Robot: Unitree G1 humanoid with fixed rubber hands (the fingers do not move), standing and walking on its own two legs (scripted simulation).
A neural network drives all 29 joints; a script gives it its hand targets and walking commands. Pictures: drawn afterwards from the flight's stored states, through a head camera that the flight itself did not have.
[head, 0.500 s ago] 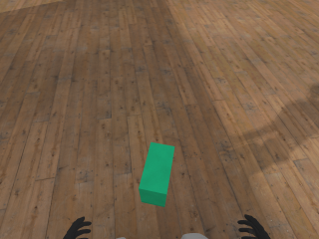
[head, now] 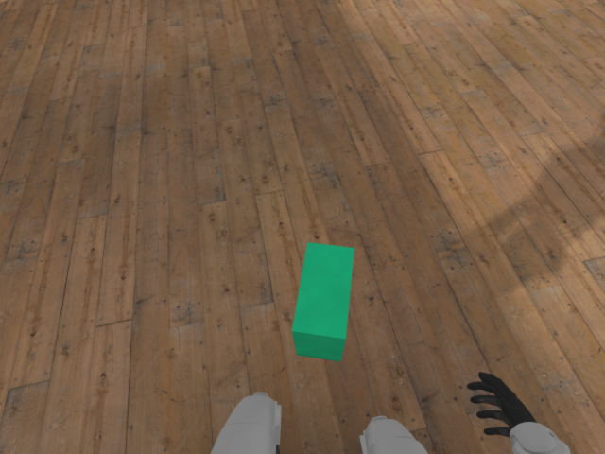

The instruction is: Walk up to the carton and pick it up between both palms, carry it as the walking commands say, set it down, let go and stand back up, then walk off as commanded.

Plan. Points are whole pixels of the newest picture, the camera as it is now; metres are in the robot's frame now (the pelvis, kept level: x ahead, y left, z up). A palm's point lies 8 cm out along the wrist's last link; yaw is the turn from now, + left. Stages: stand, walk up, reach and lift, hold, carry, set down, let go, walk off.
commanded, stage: walk up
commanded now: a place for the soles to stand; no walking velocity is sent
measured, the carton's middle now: (324, 303) +0.53 -0.01 -0.62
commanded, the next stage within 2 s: none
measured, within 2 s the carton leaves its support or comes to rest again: neither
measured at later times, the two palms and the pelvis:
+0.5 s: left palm (90, 388) +0.19 +0.34 -0.10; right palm out of the picture +0.05 -0.12 -0.11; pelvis +0.04 +0.14 +0.01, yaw -11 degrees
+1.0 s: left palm (95, 380) +0.20 +0.34 -0.11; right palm out of the picture +0.01 -0.12 -0.12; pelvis +0.06 +0.14 +0.01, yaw -15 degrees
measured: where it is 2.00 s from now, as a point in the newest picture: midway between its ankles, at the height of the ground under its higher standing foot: outside the picture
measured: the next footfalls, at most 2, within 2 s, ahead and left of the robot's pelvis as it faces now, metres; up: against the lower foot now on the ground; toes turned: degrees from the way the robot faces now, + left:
left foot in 0.10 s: +0.12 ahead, +0.22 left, +0.00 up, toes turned -21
right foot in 0.30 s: +0.14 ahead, -0.02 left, +0.00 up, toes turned -13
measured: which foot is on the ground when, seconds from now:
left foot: up 0.00-0.08, down 0.10-1.00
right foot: down 0.00-0.10, up 0.12-0.28, down 0.30-1.00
